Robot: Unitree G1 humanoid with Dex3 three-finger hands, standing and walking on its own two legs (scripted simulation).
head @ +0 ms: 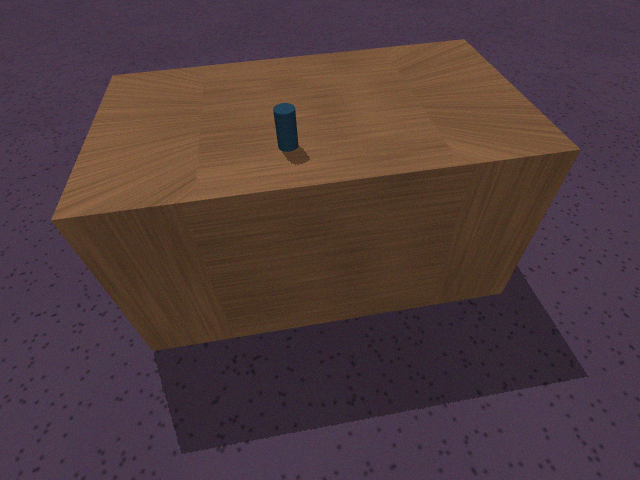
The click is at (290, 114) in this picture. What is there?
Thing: slim round
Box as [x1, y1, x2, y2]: [273, 103, 297, 151]
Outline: 281,103 273,108 278,147 281,150 289,151 297,147 294,106 289,103
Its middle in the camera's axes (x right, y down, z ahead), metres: -0.09 -0.28 +1.00
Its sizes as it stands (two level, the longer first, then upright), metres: 0.054 0.054 0.109
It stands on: a support 0.65 m high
